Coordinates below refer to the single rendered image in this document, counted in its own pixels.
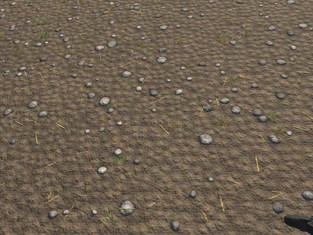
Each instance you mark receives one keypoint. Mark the right robot hand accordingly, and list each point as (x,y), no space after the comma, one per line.
(302,222)

